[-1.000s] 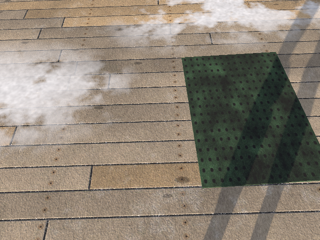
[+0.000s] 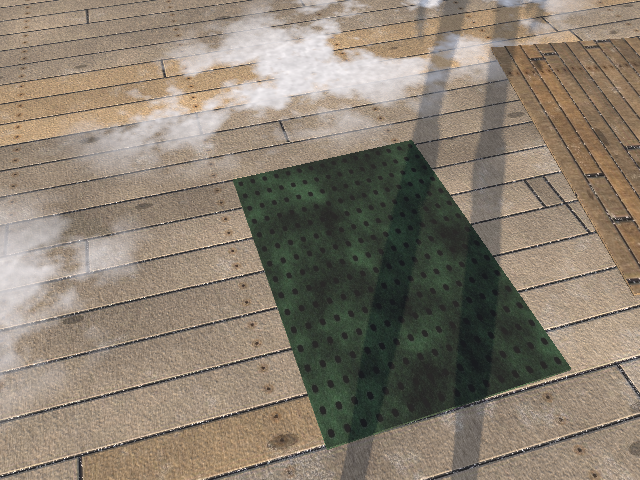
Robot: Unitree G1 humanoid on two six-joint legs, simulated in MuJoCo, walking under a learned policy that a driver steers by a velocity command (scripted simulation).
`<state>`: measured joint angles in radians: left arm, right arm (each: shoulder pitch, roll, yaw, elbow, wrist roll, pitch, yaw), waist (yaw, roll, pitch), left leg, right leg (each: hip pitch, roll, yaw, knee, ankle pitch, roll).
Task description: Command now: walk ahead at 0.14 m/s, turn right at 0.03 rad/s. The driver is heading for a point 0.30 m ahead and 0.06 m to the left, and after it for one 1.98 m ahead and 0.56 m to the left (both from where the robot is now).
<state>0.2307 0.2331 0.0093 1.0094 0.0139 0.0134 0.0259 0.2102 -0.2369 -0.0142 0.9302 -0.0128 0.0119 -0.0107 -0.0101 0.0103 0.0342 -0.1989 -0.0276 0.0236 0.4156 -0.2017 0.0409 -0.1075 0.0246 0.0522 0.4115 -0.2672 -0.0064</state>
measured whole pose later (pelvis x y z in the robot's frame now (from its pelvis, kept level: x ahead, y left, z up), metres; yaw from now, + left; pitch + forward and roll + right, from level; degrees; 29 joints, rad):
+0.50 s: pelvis +0.15 +0.03 +0.00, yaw +5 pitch +1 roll +0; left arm 0.07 0.25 0.04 0.92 0.04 -0.05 -0.04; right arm 0.49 -0.19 -0.03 1.05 -0.01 -0.07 0.00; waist -0.06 -0.03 0.03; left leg 0.01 -0.06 -0.04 0.23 -0.25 0.07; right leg -0.55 -0.05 -0.02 0.81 -0.19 0.00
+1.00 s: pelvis +0.42 +0.03 +0.00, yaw +22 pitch +1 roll -1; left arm 0.38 0.23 0.05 0.95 0.02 -0.10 0.00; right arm 0.12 -0.27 -0.07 0.84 -0.03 0.00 0.07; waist 0.03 0.04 0.04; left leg -0.67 0.08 0.01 0.95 -0.09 0.05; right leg -0.04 0.02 -0.21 0.25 -0.23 -0.03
